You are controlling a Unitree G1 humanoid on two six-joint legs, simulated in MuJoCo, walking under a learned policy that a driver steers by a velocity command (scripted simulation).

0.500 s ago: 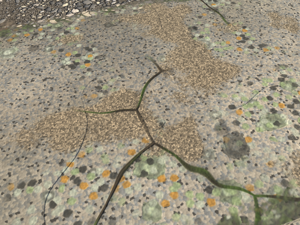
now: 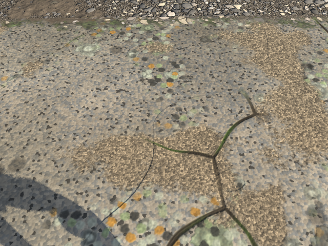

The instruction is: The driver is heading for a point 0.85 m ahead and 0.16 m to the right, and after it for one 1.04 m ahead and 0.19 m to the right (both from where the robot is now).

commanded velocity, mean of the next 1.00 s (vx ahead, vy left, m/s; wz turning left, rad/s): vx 0.45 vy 0.00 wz -0.24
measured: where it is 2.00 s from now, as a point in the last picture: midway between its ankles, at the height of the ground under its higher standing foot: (190, 194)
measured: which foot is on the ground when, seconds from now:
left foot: down 0.00-0.12, up 0.14-0.60, down 0.62-1.00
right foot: up 0.00-0.12, down 0.14-0.62, up 0.64-1.00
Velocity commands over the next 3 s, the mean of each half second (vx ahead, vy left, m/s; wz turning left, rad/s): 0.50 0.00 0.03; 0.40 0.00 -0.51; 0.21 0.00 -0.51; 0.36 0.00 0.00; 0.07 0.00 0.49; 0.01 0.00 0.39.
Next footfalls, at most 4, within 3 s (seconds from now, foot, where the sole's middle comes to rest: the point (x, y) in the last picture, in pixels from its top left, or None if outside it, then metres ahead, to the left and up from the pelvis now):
0.14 right None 0.19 -0.11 -0.76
0.62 left None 0.42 0.11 -0.76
1.08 right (199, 215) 0.59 -0.11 -0.76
1.56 left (159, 196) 0.68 0.06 -0.76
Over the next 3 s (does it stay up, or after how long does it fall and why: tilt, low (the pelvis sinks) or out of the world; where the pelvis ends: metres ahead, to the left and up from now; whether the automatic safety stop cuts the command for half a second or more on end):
stays up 0.74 -0.13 0.02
